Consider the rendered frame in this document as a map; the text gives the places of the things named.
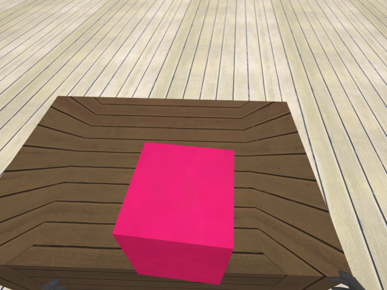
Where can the right robot hand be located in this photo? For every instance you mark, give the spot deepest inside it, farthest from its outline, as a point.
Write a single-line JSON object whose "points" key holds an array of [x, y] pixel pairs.
{"points": [[348, 280]]}

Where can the left robot hand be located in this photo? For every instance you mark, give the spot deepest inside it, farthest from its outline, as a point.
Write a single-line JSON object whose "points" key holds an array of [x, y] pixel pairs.
{"points": [[53, 285]]}

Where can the carton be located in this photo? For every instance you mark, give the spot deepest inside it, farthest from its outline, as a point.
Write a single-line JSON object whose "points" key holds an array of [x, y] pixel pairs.
{"points": [[177, 218]]}

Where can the pedestal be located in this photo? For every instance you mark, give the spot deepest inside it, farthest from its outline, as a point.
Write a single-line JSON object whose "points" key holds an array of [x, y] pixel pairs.
{"points": [[62, 193]]}

